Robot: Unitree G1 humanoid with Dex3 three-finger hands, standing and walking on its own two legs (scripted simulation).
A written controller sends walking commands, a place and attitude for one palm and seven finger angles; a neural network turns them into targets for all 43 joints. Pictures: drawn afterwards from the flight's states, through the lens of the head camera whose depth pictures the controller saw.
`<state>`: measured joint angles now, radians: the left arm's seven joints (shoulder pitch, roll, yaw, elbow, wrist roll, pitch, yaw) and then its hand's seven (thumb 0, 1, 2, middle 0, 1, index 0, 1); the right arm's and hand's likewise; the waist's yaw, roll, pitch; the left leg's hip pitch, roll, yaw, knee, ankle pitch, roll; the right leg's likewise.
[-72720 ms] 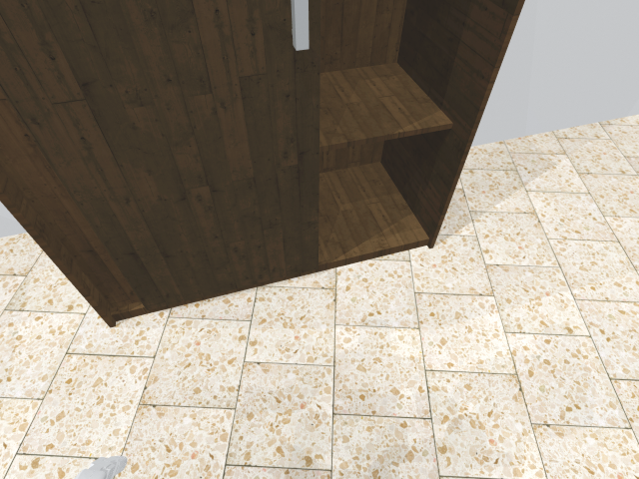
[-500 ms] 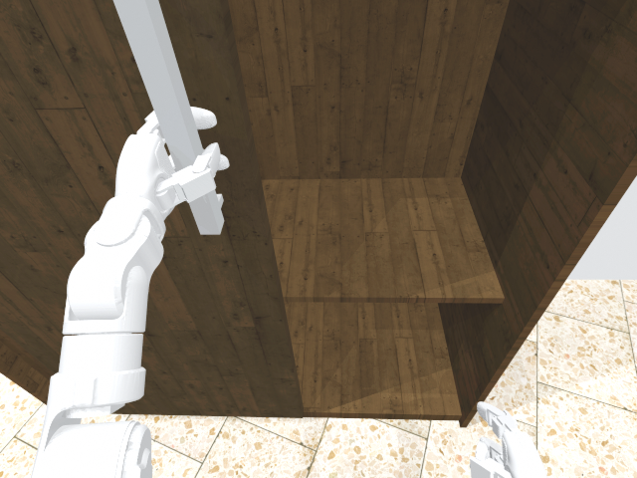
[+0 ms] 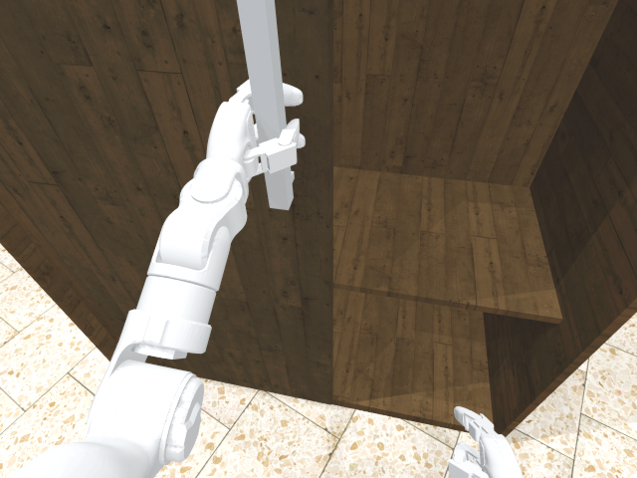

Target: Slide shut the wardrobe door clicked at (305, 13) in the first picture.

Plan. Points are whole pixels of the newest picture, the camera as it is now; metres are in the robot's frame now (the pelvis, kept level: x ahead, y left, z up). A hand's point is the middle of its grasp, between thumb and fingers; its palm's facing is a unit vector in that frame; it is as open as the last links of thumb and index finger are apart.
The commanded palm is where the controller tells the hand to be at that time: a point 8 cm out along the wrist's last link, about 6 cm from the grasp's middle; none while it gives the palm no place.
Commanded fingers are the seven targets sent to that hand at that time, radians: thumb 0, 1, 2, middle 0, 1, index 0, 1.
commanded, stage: tug the door sideways, standing still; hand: left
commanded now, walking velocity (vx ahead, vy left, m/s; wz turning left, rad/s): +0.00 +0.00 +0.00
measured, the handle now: (275, 96) +0.45 +0.10 +0.27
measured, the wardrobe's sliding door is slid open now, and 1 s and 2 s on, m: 0.47 0.45 0.21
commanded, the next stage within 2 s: step sideways, sliding the door along in 0.34 s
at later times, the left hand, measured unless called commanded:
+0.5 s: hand (296, 147) +0.41 +0.07 +0.24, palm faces -0.04 -1.00 -0.07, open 6.0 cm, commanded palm +0.39 +0.11 +0.25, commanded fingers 0.00 0.90 0.90 -0.45 -1.40 -0.45 -1.40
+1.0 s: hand (308, 152) +0.41 +0.06 +0.23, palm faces +0.17 -0.98 -0.09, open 6.5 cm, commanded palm +0.38 +0.04 +0.24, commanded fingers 0.00 0.90 0.90 -0.45 -1.40 -0.45 -1.40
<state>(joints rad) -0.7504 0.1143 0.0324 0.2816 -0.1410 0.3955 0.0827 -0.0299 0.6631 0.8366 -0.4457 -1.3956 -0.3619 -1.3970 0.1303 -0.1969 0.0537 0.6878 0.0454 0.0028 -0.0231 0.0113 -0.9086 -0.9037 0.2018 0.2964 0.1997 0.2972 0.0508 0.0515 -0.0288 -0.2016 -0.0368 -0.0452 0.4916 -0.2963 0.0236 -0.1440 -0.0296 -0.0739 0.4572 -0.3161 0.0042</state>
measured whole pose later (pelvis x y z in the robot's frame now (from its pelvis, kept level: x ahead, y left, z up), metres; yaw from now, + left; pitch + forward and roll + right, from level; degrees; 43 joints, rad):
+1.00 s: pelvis -0.02 -0.09 -0.02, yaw -1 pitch -2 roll +1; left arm -0.76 0.26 0.12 0.20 -0.10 -0.03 0.12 -0.08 0.66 0.82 -0.46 -1.40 -0.25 -1.30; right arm 0.13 -0.23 -0.05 0.64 0.05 -0.01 0.01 0.01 -0.91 -0.90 0.20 0.30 0.20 0.30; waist 0.07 0.03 0.24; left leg -0.20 0.05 -0.02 0.62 -0.37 -0.04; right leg -0.48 0.03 0.03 1.05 -0.50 -0.04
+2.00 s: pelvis +0.12 -0.32 -0.02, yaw +2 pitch -2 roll +0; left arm -0.07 0.11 -0.02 -0.62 -0.01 -0.09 0.13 -0.23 0.62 0.88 -0.47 -1.53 -0.19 -1.03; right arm 0.03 -0.14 0.07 0.54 0.02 -0.11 0.11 0.01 -0.91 -0.90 0.20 0.30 0.24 0.30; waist 0.12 0.06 0.24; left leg -0.26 0.24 0.05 0.85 -0.50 -0.06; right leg -0.33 0.00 -0.10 0.69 -0.31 -0.06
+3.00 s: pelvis -0.02 -0.55 -0.01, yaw -9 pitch -2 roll +0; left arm -0.42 0.23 0.19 -0.06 -0.06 0.03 0.21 -0.08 0.65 0.83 -0.44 -1.40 -0.16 -1.19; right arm 0.15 -0.19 0.01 0.65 0.05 0.00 0.00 0.02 -0.91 -0.90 0.20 0.30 0.20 0.30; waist 0.09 0.02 0.11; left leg -0.20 0.06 0.03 0.56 -0.28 0.02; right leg -0.26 0.04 -0.11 0.54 -0.25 -0.08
